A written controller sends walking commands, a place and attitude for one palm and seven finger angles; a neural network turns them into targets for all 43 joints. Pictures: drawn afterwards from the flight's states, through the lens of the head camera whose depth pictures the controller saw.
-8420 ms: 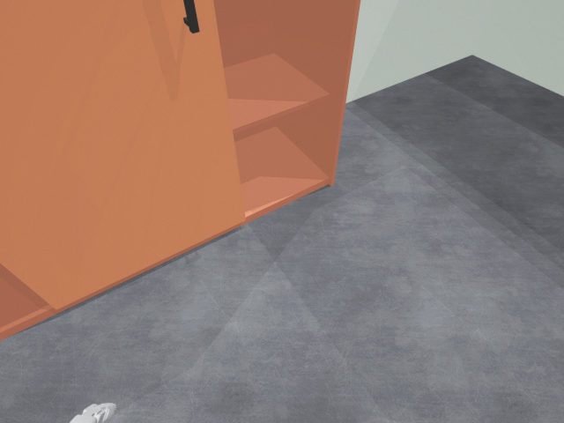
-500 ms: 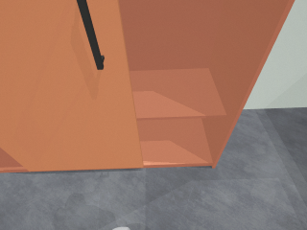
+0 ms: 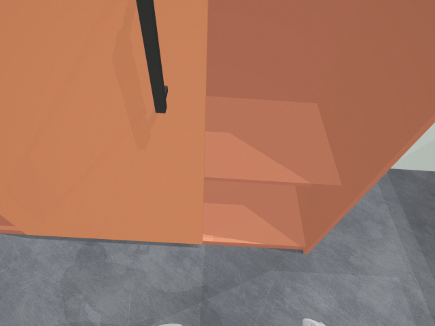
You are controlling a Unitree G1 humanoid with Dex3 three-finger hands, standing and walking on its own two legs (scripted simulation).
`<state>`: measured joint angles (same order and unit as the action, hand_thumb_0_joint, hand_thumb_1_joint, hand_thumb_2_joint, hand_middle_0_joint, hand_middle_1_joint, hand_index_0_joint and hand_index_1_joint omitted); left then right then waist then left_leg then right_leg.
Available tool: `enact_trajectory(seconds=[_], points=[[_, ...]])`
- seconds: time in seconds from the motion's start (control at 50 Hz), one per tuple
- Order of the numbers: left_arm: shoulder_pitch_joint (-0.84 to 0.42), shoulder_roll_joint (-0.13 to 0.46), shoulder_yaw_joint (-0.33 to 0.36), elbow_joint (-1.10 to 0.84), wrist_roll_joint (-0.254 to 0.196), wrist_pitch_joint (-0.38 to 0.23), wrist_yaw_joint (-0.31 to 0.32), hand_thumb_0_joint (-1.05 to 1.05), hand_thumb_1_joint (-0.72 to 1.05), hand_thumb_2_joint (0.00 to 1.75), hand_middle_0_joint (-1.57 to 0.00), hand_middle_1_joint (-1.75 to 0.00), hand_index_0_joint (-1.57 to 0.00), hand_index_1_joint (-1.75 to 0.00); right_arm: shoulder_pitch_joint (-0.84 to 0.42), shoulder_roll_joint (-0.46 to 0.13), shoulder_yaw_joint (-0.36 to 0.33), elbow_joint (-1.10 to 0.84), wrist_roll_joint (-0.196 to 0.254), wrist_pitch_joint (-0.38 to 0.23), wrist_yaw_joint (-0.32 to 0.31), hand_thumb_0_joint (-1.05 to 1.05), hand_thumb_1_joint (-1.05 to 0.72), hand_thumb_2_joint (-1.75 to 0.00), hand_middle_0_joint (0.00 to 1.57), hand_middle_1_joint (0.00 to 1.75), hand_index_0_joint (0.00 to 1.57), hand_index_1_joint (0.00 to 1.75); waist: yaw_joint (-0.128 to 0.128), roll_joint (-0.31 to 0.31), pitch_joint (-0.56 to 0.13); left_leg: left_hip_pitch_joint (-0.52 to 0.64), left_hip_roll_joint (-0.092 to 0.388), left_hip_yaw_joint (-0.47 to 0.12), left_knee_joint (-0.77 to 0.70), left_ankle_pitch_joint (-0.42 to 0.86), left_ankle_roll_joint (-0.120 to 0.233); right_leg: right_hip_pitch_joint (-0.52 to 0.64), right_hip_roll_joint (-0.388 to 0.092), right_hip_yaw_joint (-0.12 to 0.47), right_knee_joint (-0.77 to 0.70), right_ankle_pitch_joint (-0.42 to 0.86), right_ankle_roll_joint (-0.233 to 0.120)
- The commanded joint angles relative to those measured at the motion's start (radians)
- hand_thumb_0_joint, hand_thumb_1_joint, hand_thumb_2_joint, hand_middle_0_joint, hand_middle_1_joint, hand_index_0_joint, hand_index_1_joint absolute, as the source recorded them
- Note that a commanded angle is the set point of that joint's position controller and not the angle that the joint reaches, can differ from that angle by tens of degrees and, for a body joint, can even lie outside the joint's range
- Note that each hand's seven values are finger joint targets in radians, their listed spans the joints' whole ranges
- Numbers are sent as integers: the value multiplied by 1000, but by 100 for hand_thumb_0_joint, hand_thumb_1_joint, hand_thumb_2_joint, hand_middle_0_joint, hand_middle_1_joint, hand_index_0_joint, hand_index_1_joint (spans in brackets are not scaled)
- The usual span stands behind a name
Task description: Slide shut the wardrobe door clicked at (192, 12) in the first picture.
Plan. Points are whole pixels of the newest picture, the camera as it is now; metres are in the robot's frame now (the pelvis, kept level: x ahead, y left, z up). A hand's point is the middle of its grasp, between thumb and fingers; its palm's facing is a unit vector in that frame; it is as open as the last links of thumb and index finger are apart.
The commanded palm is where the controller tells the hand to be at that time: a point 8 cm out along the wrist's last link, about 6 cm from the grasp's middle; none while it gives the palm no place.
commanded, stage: come to a stop and stand still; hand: left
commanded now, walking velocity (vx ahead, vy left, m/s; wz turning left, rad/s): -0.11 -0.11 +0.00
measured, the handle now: (154, 38) +0.48 +0.17 +0.26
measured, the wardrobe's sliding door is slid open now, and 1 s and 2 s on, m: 0.49 0.49 0.49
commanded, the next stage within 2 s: look again from close up in 1.66 s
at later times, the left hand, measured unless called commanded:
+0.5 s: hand out of the picture +0.07 +0.14 -0.17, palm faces -0.04 -0.97 -0.26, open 7.3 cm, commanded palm none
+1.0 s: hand out of the picture -0.02 +0.11 -0.17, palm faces +0.04 -0.98 -0.18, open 7.4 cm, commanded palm none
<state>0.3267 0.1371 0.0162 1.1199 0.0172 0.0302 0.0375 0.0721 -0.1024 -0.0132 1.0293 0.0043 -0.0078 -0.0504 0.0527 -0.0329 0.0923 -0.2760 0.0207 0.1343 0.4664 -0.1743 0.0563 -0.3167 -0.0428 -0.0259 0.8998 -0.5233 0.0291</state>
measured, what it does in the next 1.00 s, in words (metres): steps on the spot: right foot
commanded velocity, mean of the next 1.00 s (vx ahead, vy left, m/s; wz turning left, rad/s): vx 0.03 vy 0.03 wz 0.00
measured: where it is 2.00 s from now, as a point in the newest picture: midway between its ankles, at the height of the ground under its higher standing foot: outside the picture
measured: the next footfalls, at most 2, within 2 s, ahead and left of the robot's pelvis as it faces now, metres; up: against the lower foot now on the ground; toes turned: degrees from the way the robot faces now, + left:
right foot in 0.24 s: +0.04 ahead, -0.19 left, +0.00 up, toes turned +1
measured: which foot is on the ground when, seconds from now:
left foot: down 0.00-1.00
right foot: up 0.00-0.22, down 0.24-1.00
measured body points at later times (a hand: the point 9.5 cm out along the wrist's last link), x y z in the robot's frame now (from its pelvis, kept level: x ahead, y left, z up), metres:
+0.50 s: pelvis -0.03 -0.05 -0.02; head -0.05 -0.06 +0.43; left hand +0.07 +0.20 -0.15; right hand -0.06 -0.30 -0.18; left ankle +0.05 +0.08 -0.74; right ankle -0.01 -0.19 -0.73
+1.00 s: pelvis +0.01 -0.06 +0.00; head +0.03 -0.07 +0.45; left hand -0.02 +0.16 -0.16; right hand +0.04 -0.29 -0.16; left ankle +0.04 +0.08 -0.74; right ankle +0.00 -0.19 -0.74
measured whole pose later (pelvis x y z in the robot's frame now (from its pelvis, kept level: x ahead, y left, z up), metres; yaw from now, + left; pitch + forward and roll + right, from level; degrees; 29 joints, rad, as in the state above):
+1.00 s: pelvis +0.01 -0.06 +0.00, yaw +0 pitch +0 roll +1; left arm 0.33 0.13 0.00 1.11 0.02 -0.02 0.02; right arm 0.26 -0.19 -0.01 1.06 -0.01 -0.02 -0.02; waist 0.01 0.01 0.03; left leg -0.28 0.02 0.01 0.50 -0.22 -0.02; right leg -0.23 -0.02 0.02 0.53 -0.31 0.01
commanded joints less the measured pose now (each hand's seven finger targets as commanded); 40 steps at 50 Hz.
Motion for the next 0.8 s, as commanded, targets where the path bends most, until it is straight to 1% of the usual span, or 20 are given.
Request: enact_trajectory(seconds=[0.0, 0.12, 0.14, 0.16, 0.18, 0.2, 0.22, 0.26, 0.28, 0.36, 0.4, 0.44, 0.48, 0.5, 0.52, 0.54, 0.58, 0.66, 0.72, 0.78], points=[[94, 86, 48, -67, 4, 23, 3, 0, 90, 90, -20, -30, -20, -30, 103, -211, -62, -29, -15, 16, -11, 0, -90, -90, 20, 30, 20, 30, -36, 101, -186, 127, 318, -209, -125, 589, 143, -94, -10, 54, 212, 69, 11], [42, 79, 46, -122, 5, 26, -10, 0, 90, 90, -20, -30, -20, -30, 67, -216, -68, -57, -27, 22, 13, 0, -90, -90, 20, 30, 20, 30, -41, 222, -144, 16, 275, -224, -207, 27, 108, -36, -21, 7, -12, 76, -4], [64, 135, 25, -111, 7, -1, 8, 0, 90, 90, -20, -30, -20, -30, 39, -323, -94, -75, -20, 0, 20, 0, -90, -90, 20, 30, 20, 30, -15, 81, -189, 71, 278, -174, 4, 179, 49, -44, -64, 63, -245, 102, -30], [76, 152, 29, -116, 8, -24, 7, 0, 90, 90, -20, -30, -20, -30, 24, -303, -75, -130, -24, 13, 29, 0, -90, -90, 20, 30, 20, 30, -4, 60, -114, 30, 200, -148, 61, 79, 14, 21, -38, 9, -457, 266, -37], [28, 179, 17, -154, 14, -38, 4, 0, 90, 90, -20, -30, -20, -30, 88, -165, -47, -142, -22, 23, 46, 0, -90, -90, 20, 30, 20, 30, -42, -136, -89, -116, 62, -76, 173, -231, -50, -3, -112, 177, -584, 95, -64], [-36, 239, 19, -182, 17, -46, 3, 0, 90, 90, -20, -30, -20, -30, 118, -141, -34, -153, -30, 30, 58, 0, -90, -90, 20, 30, 20, 30, -75, -154, -81, -57, 18, -50, 252, -260, -75, -123, -232, 286, -644, -47, -133], [-94, 272, 23, -197, 24, -44, -4, 0, 90, 90, -20, -30, -20, -30, 163, -151, -41, -145, -34, 28, 68, 0, -90, -90, 20, 30, 20, 30, -110, 0, -129, 59, -27, -28, 298, -205, -74, -172, -199, 232, -582, 3, -145], [-142, 280, 34, -219, 15, -48, -2, 0, 90, 90, -20, -30, -20, -30, 217, -166, -37, -147, -27, 30, 67, 0, -90, -90, 20, 30, 20, 30, -114, -181, -131, 13, -13, -59, 261, -198, -68, -141, -144, 192, -566, -100, -114], [-159, 266, 37, -223, 13, -39, -2, 0, 90, 90, -20, -30, -20, -30, 221, -192, -45, -149, -28, 31, 65, 0, -90, -90, 20, 30, 20, 30, -108, -210, -52, 15, -6, -71, 247, -220, -65, -222, -158, 191, -578, -205, -111], [-153, 257, 44, -247, 17, -12, -12, 0, 90, 90, -20, -30, -20, -30, 324, -213, -41, -135, -47, 29, 66, 0, -90, -90, 20, 30, 20, 30, -117, 86, 62, -61, 2, -150, 47, -390, -36, -269, -51, 80, -394, -274, -85], [-86, 197, 38, -240, 6, -18, -19, 0, 90, 90, -20, -30, -20, -30, 313, -262, -43, -144, -54, 16, 59, 0, -90, -90, 20, 30, 20, 30, -78, 184, 72, -232, 95, -335, -165, -545, 21, -117, 54, -22, -206, -128, -58], [28, 138, 34, -198, 3, -26, -25, 0, 90, 90, -20, -30, -20, -30, 230, -275, -43, -154, -44, 11, 50, 0, -90, -90, 20, 30, 20, 30, -5, 152, 12, -363, 128, -362, -197, -550, 44, 92, 71, -35, -138, 46, -62], [100, 146, 38, -176, 5, -35, -27, 0, 90, 90, -20, -30, -20, -30, 188, -240, -35, -155, -41, 8, 48, 0, -90, -90, 20, 30, 20, 30, 40, 37, -19, -401, 42, -248, -48, -507, -1, 165, 14, 74, -338, -45, -76], [88, 196, 45, -181, 6, -39, -22, 0, 90, 90, -20, -30, -20, -30, 194, -204, -32, -157, -38, 13, 50, 0, -90, -90, 20, 30, 20, 30, 28, -110, 21, -395, -33, -160, 149, -404, -39, 83, -105, 292, -515, -220, -131], [41, 245, 57, -195, 1, -47, -16, 0, 90, 90, -20, -30, -20, -30, 228, -172, -33, -153, -35, 15, 50, 0, -90, -90, 20, 30, 20, 30, -15, -214, 19, -309, -30, -116, 305, -258, -51, -11, -252, 469, -670, -267, -181], [-44, 249, 55, -218, -1, -52, -11, 0, 90, 90, -20, -30, -20, -30, 270, -170, -34, -128, -34, 14, 52, 0, -90, -90, 20, 30, 20, 30, -59, -146, 21, -193, -7, -142, 338, -190, -51, -104, -264, 447, -685, -153, -192], [-149, 220, 46, -235, 3, -46, -9, 0, 90, 90, -20, -30, -20, -30, 389, -136, -25, -69, -29, 14, 52, 0, -90, -90, 20, 30, 20, 30, -125, -121, 12, 40, -15, -124, 164, -151, -54, -256, -146, 221, -589, -143, -126], [-32, 127, 29, -180, -3, -39, -13, 0, 90, 90, -20, -30, -20, -30, 361, -207, -30, -57, -33, -12, 39, 0, -90, -90, 20, 30, 20, 30, -61, 156, -19, -83, 128, -342, -187, -353, 11, -55, 34, 25, -328, 39, -58], [38, 97, 16, -118, 1, -55, -17, 0, 90, 90, -20, -30, -20, -30, 274, -192, -23, -53, -24, -22, 35, 0, -90, -90, 20, 30, 20, 30, -22, 112, -18, -111, 114, -300, -177, -290, 19, 40, 18, 46, -380, 172, -59], [43, 118, 14, -90, 0, -67, -15, 0, 90, 90, -20, -30, -20, -30, 274, -168, -17, -37, -20, -28, 35, 0, -90, -90, 20, 30, 20, 30, -42, 23, -55, -37, 57, -214, -83, -140, -15, 40, -29, 130, -465, 213, -70]])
